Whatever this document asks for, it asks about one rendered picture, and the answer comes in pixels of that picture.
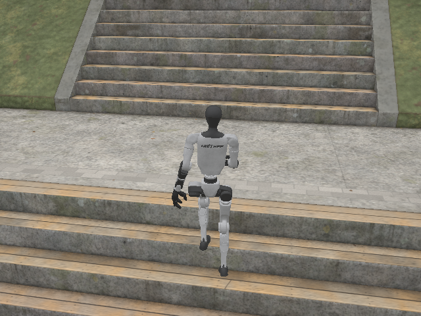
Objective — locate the stairs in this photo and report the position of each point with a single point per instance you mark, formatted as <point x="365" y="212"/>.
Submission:
<point x="306" y="61"/>
<point x="75" y="256"/>

